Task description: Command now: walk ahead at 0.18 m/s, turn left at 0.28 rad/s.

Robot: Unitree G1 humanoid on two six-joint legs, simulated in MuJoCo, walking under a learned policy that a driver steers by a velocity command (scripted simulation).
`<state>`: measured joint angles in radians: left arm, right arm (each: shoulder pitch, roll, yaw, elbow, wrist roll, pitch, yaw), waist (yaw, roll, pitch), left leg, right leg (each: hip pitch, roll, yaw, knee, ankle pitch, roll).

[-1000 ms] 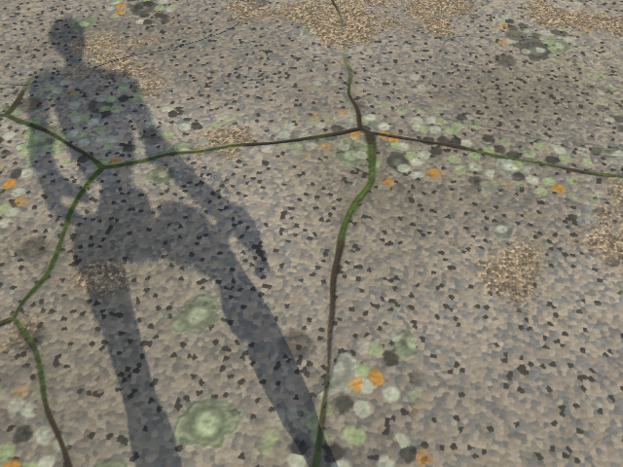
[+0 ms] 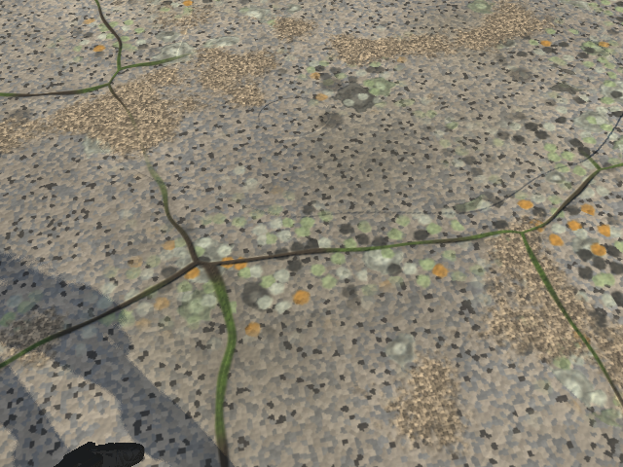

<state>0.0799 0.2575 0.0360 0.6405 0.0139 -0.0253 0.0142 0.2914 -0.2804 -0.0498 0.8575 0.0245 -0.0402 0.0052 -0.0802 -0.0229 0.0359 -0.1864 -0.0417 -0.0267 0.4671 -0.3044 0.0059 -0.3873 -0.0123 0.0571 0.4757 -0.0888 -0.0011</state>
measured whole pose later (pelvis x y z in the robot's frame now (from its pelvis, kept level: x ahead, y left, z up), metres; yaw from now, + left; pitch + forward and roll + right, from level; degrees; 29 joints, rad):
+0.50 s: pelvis +0.13 +0.08 -0.01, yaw +17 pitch +2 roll -2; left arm 0.23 0.31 0.09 0.78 -0.02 -0.06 0.00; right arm 0.24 -0.29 -0.06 0.76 0.01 -0.04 0.03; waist 0.01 -0.03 -0.02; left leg -0.37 0.00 0.02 0.64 -0.31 0.07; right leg -0.38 -0.06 -0.03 1.02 -0.45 0.01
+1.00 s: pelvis +0.40 +0.15 -0.01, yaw +30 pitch +2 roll -2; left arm 0.09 0.26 0.06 0.73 0.00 -0.11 -0.04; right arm 0.38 -0.28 -0.06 0.80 0.03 -0.04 -0.02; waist -0.04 0.03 0.03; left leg -0.29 -0.05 -0.13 1.14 -0.45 0.03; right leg -0.40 0.06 -0.02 0.51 -0.15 -0.05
